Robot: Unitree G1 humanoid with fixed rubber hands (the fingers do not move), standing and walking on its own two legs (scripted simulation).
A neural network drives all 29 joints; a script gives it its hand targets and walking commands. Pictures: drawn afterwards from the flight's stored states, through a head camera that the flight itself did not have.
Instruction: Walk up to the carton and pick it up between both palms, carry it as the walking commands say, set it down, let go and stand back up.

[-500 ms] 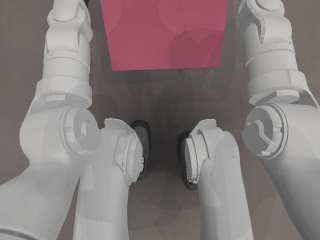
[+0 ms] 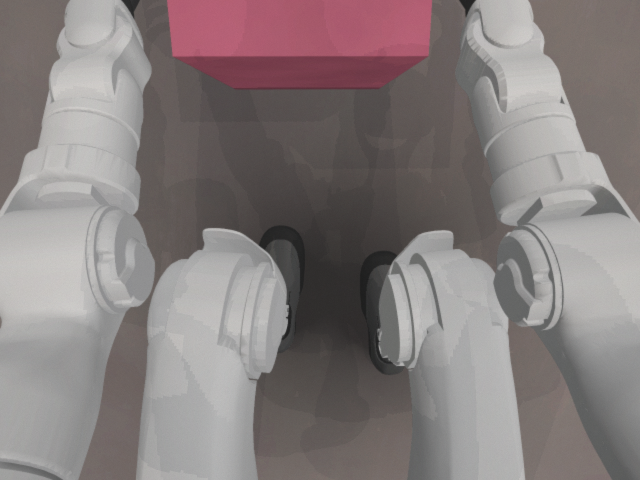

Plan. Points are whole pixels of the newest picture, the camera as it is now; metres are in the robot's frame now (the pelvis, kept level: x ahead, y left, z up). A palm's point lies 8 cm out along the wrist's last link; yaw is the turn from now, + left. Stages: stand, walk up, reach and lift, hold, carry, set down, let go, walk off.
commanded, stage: set down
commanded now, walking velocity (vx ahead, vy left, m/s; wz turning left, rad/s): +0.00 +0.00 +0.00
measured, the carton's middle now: out of the picture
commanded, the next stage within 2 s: let go in 1.36 s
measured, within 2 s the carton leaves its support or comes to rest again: neither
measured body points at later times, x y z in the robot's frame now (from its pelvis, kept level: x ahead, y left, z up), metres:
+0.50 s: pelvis -0.02 +0.00 +0.05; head +0.35 +0.00 +0.30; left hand +0.56 +0.23 -0.07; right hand +0.57 -0.13 -0.07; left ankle +0.13 +0.08 -0.33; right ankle +0.10 -0.09 -0.33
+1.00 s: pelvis -0.02 +0.00 +0.19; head +0.35 +0.00 +0.44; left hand +0.56 +0.24 +0.08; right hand +0.56 -0.13 +0.08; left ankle +0.13 +0.08 -0.33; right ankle +0.10 -0.09 -0.33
